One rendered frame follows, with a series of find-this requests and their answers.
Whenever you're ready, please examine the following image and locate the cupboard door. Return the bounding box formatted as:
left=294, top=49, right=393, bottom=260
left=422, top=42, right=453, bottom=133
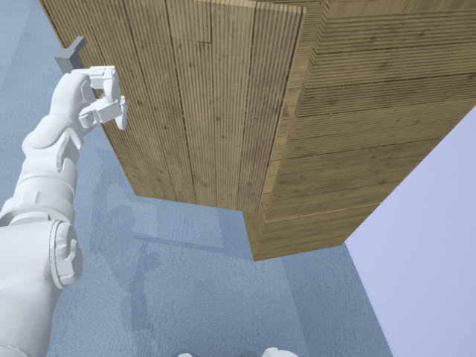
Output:
left=39, top=0, right=306, bottom=213

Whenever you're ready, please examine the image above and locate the left robot forearm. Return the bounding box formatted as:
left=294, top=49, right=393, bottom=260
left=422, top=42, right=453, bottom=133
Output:
left=0, top=115, right=84, bottom=227

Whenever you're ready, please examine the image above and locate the handle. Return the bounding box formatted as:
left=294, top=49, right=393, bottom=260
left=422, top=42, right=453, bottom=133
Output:
left=54, top=36, right=105, bottom=99

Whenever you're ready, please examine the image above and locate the robot left hand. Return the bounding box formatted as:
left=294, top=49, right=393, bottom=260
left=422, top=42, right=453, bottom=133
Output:
left=49, top=65, right=128, bottom=137

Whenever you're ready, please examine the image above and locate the left robot upper arm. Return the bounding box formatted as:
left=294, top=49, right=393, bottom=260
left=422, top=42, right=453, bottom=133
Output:
left=0, top=220, right=83, bottom=357

